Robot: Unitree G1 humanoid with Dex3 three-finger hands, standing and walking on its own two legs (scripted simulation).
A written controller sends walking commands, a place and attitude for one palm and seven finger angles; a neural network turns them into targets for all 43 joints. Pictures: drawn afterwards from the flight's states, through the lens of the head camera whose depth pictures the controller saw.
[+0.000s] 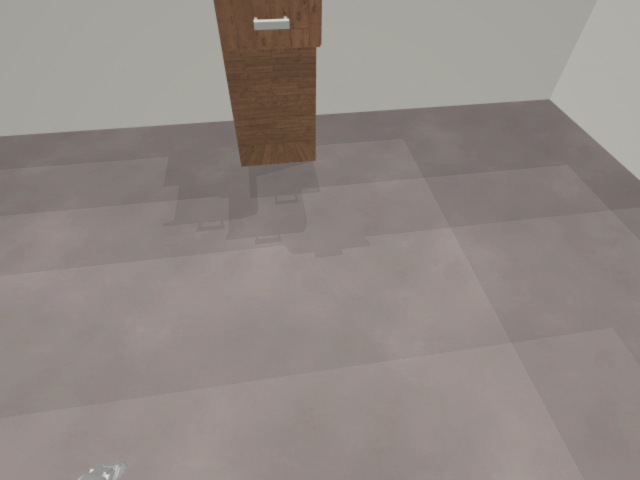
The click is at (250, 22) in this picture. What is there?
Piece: drawer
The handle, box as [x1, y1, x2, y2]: [253, 16, 289, 29]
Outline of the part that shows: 288,18 286,18 286,16 284,16 283,19 257,20 256,17 254,17 253,20 254,29 289,28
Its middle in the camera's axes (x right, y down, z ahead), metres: -0.16 -0.70 +1.24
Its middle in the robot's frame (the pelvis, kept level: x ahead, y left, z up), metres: +1.40 +0.23 +0.02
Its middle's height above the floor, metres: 0.79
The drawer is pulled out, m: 0.28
